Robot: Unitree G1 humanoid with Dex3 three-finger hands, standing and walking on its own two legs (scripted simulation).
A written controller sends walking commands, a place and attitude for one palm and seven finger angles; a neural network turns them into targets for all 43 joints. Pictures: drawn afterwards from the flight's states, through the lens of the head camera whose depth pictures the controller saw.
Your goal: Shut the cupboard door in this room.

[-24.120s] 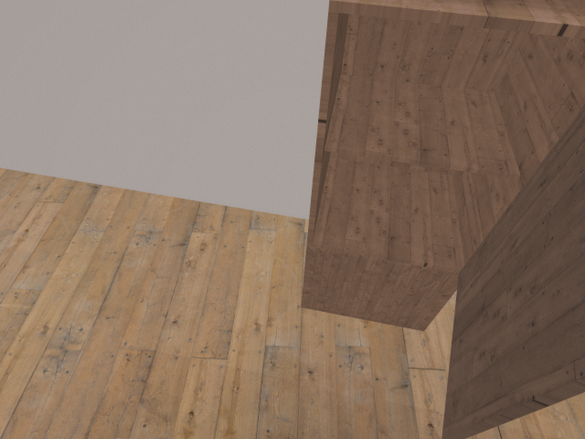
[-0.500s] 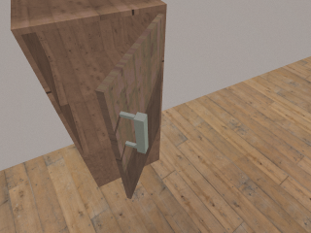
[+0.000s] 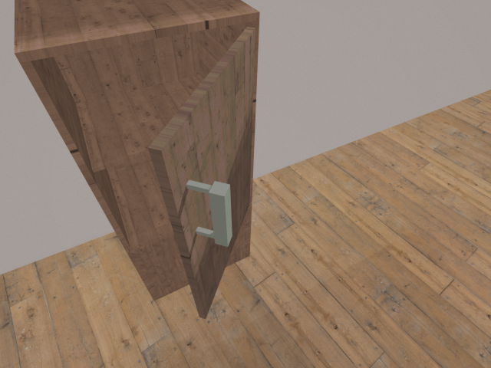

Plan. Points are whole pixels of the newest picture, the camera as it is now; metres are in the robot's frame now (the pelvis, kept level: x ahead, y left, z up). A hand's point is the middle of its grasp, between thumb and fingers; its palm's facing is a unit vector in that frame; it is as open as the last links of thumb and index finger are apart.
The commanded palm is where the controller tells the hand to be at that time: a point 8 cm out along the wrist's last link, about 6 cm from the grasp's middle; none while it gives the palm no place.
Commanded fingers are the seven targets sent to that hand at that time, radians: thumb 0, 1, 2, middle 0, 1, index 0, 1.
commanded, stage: walk to a spot facing it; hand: left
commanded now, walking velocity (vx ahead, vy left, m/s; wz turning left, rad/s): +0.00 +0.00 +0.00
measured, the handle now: (209, 213) +0.34 +0.09 +0.07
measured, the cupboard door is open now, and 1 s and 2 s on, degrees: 45 45 49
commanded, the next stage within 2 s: none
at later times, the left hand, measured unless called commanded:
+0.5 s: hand out of the picture +0.04 +0.15 -0.18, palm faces -0.10 -0.94 -0.31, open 7.4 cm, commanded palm none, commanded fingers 0.00 0.90 0.90 -0.20 -0.30 -0.20 -0.30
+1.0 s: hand out of the picture +0.06 +0.13 -0.15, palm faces -0.32 -0.91 -0.27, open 7.4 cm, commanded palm none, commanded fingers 0.00 0.90 0.90 -0.20 -0.30 -0.20 -0.30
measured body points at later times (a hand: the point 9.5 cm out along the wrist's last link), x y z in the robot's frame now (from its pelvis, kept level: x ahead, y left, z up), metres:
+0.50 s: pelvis -0.02 -0.05 -0.03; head +0.00 -0.10 +0.42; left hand +0.05 +0.20 -0.15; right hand -0.02 -0.28 -0.20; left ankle -0.01 +0.11 -0.72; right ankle -0.02 -0.11 -0.75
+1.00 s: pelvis -0.03 -0.05 +0.00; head -0.01 -0.10 +0.45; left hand +0.08 +0.17 -0.13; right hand -0.04 -0.34 -0.15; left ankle +0.04 +0.12 -0.66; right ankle -0.02 -0.11 -0.75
